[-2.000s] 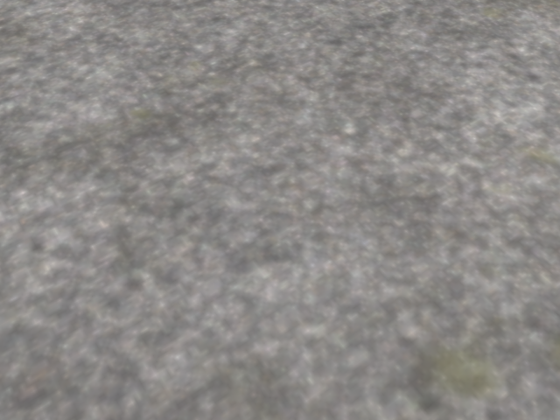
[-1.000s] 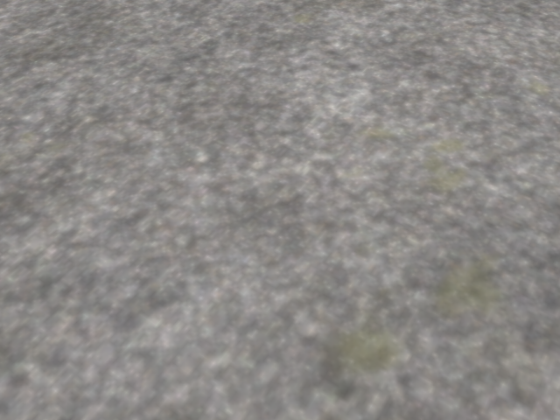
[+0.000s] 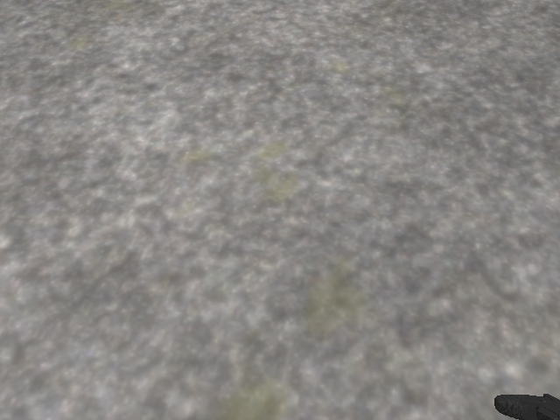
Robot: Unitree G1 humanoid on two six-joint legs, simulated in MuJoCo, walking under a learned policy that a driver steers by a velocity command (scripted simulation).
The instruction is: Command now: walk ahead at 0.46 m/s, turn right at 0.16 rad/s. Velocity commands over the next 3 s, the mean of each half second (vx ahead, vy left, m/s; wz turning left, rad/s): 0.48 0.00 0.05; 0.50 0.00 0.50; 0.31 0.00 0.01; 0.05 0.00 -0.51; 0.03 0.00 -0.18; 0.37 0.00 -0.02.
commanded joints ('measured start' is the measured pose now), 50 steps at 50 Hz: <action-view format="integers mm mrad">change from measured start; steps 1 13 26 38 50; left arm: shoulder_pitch -12 -335 -46 -231 -129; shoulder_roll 128 6 115 126 72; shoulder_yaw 17 -20 33 44 5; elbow -99 -164 -103 -23 -66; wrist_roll -32 15 21 23 15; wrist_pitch -44 -62 -70 -92 -81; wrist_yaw -4 -32 -36 -23 -29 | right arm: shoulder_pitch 308 262 354 115 367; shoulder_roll -161 -140 -149 -44 -316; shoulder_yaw -50 -23 -13 0 -95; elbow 31 69 42 -52 -105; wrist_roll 12 17 54 20 25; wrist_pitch -2 14 40 87 89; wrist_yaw -4 -33 -48 -15 -16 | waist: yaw -148 -118 57 -38 -158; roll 202 80 -158 -18 255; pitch -169 58 -268 53 -397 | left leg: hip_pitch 694 293 -312 -175 835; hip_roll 403 184 62 167 378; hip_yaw -702 -123 -180 -87 -915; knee -291 -423 774 272 -237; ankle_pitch -395 224 -360 157 -305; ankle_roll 226 158 -28 -53 399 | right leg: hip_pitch -666 -527 415 -39 -637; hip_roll -4 -120 -424 -269 16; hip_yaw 30 -161 389 -267 -120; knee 583 -27 -389 -606 672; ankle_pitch -25 531 177 524 -147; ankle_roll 2 46 -219 -157 64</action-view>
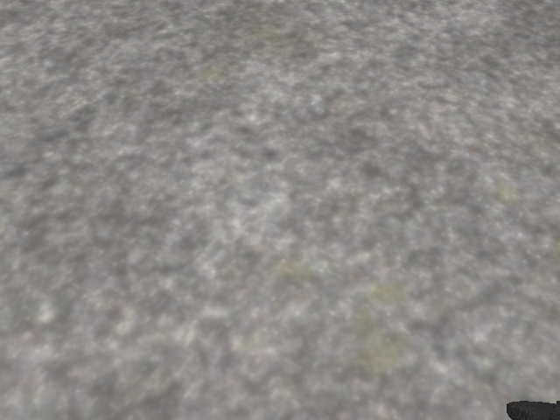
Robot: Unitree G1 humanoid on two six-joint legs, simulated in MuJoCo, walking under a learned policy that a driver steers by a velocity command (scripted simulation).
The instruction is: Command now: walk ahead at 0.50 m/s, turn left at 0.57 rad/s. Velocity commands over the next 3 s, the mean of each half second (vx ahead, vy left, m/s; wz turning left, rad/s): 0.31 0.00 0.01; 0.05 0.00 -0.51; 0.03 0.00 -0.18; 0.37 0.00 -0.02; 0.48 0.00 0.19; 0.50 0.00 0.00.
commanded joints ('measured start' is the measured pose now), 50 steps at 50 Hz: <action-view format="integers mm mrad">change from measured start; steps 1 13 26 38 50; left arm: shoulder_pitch -89 -154 -30 -129 -66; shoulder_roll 138 22 140 157 79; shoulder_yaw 7 -32 21 41 35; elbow -159 -116 -200 -247 -220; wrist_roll -31 10 11 5 -3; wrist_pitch -70 -33 2 85 113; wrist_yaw -15 -21 -24 26 28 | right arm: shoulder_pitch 306 150 141 88 44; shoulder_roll -215 -114 -118 -73 -92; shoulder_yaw -68 -16 -7 -10 -21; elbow -15 50 41 38 5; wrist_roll -7 -41 -17 -26 -38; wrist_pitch -32 -55 -3 10 0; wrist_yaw -6 -50 -53 -70 -81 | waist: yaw -170 -77 -5 -29 -32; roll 123 45 -104 -158 112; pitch -343 -95 -350 -216 -108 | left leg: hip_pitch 855 332 -121 127 353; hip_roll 331 120 -44 -29 233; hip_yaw -803 -47 -170 -129 -230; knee -411 -452 687 58 -340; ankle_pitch -275 574 -419 -167 289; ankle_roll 279 88 -132 -176 88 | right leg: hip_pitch -750 -408 161 -219 -541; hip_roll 74 5 -219 -41 159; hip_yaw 251 144 658 572 256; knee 565 -139 -443 -514 365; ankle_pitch -29 632 786 309 93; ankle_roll -34 -9 -390 -255 40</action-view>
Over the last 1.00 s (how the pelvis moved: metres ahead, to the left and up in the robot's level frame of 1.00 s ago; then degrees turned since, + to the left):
0.54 0.07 -0.01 22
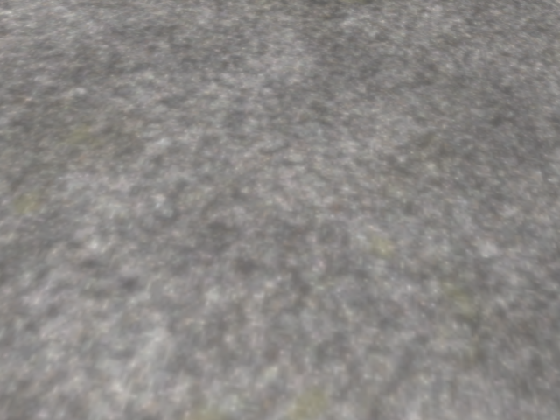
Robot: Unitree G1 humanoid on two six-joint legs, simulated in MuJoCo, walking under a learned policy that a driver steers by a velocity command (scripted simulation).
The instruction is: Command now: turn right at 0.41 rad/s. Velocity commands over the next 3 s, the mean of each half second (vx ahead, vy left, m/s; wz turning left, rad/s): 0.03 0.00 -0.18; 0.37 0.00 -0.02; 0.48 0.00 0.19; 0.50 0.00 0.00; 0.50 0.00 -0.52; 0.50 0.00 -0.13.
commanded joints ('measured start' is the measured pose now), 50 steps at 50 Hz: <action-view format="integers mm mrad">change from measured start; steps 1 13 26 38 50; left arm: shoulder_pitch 4 -25 109 5 -220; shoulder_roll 31 104 89 57 -52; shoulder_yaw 8 -9 -11 -16 -45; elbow -62 -46 39 -3 -44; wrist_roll -7 31 5 -32 -5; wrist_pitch -3 -8 -66 -133 -142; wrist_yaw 4 -7 -4 -24 -60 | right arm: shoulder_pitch -40 65 -90 180 249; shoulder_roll -134 -49 -121 -176 -147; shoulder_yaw -29 5 -21 -27 -4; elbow -71 -19 -3 81 126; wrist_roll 5 -8 49 22 25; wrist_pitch -6 -23 -52 -101 -78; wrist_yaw -9 27 27 53 24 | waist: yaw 9 -68 78 -48 -76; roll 184 -159 -160 186 118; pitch -62 -136 105 67 83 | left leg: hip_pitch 156 -54 -325 335 254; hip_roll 206 51 40 334 154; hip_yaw -165 27 -11 -567 -65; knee -143 32 362 -328 -390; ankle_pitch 375 -86 -307 -454 288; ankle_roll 193 -28 23 235 158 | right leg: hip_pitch -68 504 422 -290 -126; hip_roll -32 -335 -409 -156 -164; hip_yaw -25 135 398 -21 -145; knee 41 -719 -941 52 -461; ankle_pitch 20 635 -267 11 527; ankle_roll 41 -199 -312 -105 -40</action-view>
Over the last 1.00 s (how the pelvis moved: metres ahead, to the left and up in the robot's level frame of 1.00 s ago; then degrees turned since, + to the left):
0.31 0.03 0.03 -20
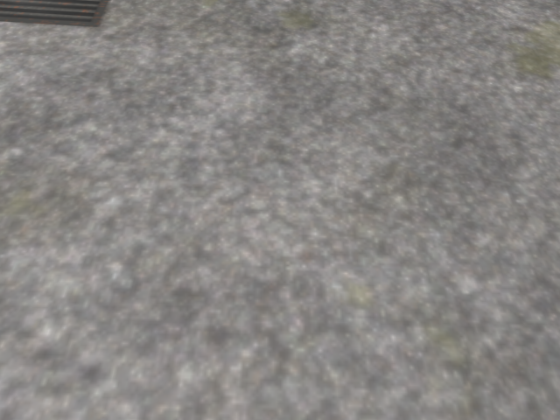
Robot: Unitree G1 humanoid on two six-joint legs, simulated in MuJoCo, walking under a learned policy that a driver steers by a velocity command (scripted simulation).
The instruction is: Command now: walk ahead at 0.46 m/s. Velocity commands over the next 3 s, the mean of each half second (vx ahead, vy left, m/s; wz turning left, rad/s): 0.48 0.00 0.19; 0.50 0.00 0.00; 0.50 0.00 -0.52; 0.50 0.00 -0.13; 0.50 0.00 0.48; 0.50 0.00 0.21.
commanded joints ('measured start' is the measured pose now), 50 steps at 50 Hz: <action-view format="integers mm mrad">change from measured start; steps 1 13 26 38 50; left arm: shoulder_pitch -190 220 80 268 65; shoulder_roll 15 123 127 54 36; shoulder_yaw -10 32 33 -18 12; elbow -115 2 95 170 117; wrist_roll -5 10 24 -10 -9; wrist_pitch -27 -29 -63 -30 26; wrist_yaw -17 6 20 5 13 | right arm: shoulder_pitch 33 -22 -267 72 -209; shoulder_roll -185 -210 -87 -305 -147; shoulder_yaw -44 -52 -42 -115 -83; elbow -31 -72 -158 -155 -103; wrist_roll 6 58 20 -12 -23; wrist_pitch -5 -18 24 18 -40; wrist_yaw -14 -4 10 7 -11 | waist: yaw -21 201 108 -67 71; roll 114 -87 21 243 108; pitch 106 -237 67 -470 43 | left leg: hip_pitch -65 -772 -663 385 -165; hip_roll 227 64 182 492 280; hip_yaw -105 -189 -77 -744 69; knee -93 1173 593 173 -77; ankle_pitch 311 -237 340 101 296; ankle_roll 101 -27 -64 298 106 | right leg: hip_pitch -7 977 512 74 10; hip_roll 36 -287 -111 138 -50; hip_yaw -45 555 -140 30 67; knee -153 -462 -669 551 142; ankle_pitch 99 -373 45 -599 -29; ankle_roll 5 -301 -188 -27 -2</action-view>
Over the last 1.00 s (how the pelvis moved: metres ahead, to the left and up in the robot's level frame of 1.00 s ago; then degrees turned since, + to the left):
0.17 0.02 0.01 -4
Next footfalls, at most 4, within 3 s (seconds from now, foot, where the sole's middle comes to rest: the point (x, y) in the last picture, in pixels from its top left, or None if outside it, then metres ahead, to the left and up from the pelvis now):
0.20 right None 0.31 -0.13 -0.78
0.72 left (186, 391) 0.58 0.17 -0.78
1.26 right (267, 277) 0.89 -0.05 -0.78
1.74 left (220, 190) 1.23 0.08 -0.78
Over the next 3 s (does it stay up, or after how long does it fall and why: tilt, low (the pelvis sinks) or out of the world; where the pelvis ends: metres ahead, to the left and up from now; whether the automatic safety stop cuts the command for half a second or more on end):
stays up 1.67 0.01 0.00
